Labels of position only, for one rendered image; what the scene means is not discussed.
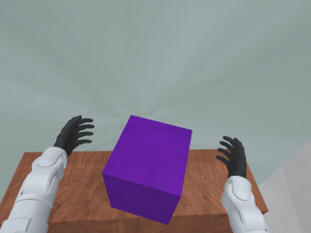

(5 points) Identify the carton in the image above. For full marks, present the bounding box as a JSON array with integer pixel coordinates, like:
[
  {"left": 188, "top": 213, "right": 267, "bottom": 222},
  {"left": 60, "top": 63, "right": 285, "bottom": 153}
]
[{"left": 102, "top": 115, "right": 192, "bottom": 225}]

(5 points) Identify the pedestal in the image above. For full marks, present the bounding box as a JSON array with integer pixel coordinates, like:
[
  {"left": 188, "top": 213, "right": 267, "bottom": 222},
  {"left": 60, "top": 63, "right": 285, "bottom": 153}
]
[{"left": 0, "top": 149, "right": 268, "bottom": 233}]

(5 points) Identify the right robot hand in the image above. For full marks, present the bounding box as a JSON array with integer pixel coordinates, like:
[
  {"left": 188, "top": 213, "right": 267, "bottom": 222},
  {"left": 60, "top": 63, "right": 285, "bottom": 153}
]
[{"left": 216, "top": 136, "right": 247, "bottom": 179}]

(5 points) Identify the left robot hand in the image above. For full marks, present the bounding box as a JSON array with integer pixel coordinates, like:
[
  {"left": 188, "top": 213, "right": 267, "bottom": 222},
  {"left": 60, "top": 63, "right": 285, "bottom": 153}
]
[{"left": 53, "top": 116, "right": 94, "bottom": 157}]

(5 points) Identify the robot right forearm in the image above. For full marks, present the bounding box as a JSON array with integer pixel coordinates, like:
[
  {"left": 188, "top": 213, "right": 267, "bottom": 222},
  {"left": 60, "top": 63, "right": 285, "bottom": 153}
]
[{"left": 221, "top": 176, "right": 270, "bottom": 233}]

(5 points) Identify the robot left forearm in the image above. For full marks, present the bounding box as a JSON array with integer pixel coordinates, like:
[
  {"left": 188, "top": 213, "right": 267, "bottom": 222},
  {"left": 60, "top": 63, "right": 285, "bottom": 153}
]
[{"left": 0, "top": 147, "right": 68, "bottom": 233}]

